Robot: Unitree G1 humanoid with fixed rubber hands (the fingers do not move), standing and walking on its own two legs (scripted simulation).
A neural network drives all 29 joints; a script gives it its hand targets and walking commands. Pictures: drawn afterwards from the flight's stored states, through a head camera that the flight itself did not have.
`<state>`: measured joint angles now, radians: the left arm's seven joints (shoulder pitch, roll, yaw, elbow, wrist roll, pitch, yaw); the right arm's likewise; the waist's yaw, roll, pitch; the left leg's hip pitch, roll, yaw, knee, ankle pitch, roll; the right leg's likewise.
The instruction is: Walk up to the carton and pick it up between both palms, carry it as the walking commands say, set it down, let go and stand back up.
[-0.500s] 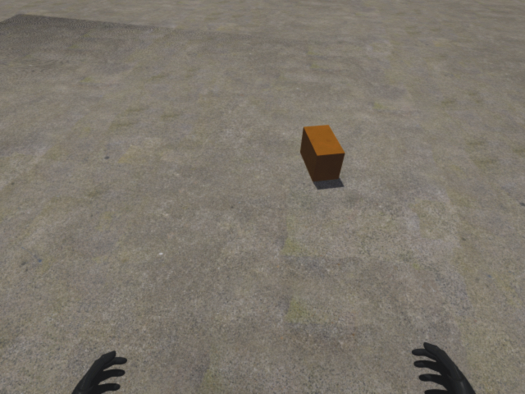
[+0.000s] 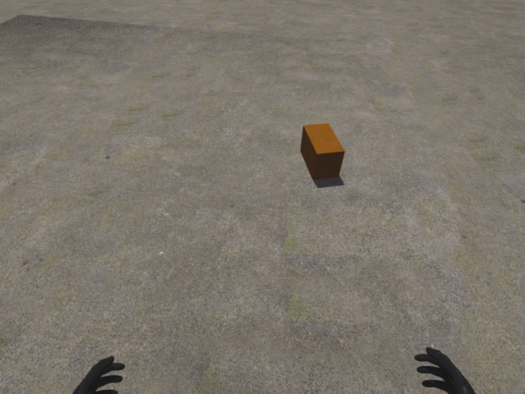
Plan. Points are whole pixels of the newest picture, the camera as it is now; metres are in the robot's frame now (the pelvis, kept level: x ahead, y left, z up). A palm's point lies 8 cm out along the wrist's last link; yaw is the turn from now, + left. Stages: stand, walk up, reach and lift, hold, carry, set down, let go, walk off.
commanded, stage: walk up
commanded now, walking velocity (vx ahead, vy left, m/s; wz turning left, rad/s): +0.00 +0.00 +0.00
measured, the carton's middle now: (320, 151) +1.53 -0.38 -0.66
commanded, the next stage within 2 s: none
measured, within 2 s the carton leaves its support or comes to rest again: neither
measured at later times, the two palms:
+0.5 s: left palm (161, 377) +0.19 +0.16 -0.08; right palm out of the picture +0.14 -0.38 -0.11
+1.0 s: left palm (190, 249) +0.43 +0.15 -0.09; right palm (454, 329) +0.25 -0.34 -0.08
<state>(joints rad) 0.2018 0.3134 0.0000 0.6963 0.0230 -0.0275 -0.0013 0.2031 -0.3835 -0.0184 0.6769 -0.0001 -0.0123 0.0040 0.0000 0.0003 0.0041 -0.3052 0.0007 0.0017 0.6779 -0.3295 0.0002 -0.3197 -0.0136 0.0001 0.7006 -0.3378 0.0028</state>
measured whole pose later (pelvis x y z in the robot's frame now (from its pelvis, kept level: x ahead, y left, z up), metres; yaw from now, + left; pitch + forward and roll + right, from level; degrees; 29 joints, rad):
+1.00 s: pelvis +0.31 -0.08 +0.03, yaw -13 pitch +0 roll -2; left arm 0.31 0.26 0.00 0.76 0.03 -0.01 -0.06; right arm 0.47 -0.27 -0.02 0.77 0.00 -0.03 0.03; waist 0.00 0.03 0.02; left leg -0.20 0.13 0.16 0.43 -0.22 0.00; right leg -0.55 -0.07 0.02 1.03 -0.32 0.05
